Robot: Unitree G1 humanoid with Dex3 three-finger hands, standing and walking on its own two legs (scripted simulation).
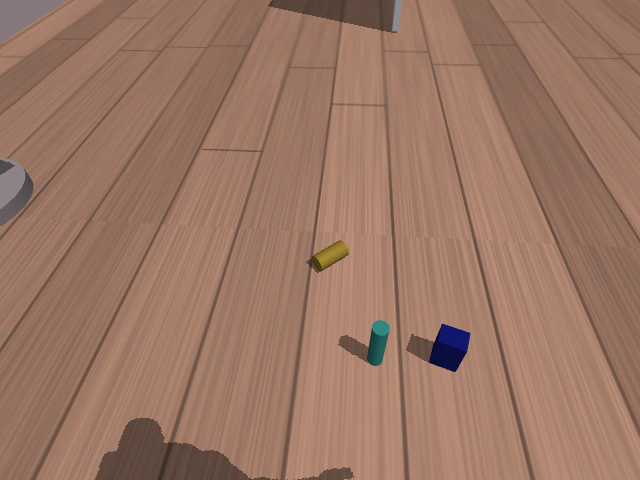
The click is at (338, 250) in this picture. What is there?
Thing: lying can
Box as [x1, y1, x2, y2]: [311, 240, 348, 270]
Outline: 342,241 337,241 311,257 313,264 318,270 325,268 348,253 348,250
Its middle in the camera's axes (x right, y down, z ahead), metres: +0.05 +0.05 +1.60
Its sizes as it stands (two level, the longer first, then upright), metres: 0.139 0.071 0.071
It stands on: the floor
